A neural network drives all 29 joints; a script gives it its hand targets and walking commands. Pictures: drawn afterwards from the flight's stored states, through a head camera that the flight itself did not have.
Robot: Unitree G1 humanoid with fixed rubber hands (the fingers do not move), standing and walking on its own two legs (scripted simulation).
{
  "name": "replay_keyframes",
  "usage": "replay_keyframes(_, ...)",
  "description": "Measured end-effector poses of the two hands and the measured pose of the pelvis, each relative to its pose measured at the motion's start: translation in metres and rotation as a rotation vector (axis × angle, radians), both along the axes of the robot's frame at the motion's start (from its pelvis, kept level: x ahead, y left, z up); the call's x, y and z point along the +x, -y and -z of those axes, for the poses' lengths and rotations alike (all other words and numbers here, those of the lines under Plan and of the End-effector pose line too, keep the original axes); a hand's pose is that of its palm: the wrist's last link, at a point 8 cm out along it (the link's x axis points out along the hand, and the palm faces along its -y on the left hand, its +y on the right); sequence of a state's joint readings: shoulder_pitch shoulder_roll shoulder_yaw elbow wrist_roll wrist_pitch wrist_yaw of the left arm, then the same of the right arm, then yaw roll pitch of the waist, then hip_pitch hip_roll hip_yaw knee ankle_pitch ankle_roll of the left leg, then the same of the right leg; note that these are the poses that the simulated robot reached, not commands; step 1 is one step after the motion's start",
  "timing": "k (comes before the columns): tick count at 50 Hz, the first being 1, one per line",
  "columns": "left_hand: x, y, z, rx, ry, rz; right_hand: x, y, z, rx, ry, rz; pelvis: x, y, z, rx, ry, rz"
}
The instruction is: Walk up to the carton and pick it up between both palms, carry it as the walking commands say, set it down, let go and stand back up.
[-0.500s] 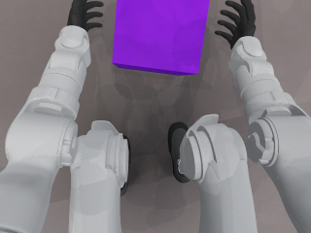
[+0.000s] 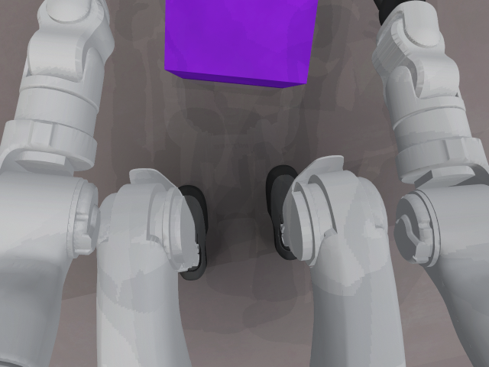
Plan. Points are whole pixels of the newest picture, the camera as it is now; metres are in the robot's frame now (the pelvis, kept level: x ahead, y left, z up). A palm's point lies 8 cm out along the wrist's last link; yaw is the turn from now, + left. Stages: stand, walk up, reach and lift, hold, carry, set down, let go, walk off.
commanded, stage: set down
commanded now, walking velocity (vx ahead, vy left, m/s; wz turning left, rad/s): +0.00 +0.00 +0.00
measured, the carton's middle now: (240, 10) +0.54 -0.03 -0.29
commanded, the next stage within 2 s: let go in 1.14 s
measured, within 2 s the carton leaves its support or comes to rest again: neither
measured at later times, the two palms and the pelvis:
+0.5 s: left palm out of the picture +0.56 +0.16 +0.00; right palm out of the picture +0.50 -0.19 -0.02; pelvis -0.02 +0.00 +0.11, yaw +1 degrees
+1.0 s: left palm out of the picture +0.56 +0.16 +0.14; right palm out of the picture +0.50 -0.20 +0.13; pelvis -0.01 +0.00 +0.24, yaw +1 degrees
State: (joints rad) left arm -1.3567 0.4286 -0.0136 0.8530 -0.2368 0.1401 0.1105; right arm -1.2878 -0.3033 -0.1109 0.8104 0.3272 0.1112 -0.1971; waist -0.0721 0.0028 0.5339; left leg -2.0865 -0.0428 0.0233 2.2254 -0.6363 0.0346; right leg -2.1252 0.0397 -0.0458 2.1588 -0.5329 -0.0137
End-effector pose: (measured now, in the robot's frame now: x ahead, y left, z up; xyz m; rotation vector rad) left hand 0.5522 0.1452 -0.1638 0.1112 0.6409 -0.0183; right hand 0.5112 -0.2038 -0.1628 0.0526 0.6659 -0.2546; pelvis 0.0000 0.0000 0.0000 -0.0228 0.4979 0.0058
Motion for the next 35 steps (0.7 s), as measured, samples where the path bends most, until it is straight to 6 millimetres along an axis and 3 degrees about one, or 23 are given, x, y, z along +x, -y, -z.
replay_keyframes(7, -0.002, 0.002, -0.042, -0.002, -0.023, -0.026, -0.022, -0.008, -0.028, 0.016, -0.030, 0.011, -0.003, 0.001, -0.028, 0.013, 0.011, 0.002)
replay_keyframes(19, 0.009, -0.012, -0.130, 0.022, 0.005, -0.037, -0.005, -0.010, -0.114, -0.009, 0.010, 0.002, -0.013, 0.003, -0.078, 0.008, 0.043, -0.013)
replay_keyframes(35, 0.004, -0.010, -0.220, 0.010, -0.016, -0.016, -0.016, -0.007, -0.202, -0.004, -0.011, -0.006, -0.016, 0.003, -0.158, 0.010, 0.054, -0.022)
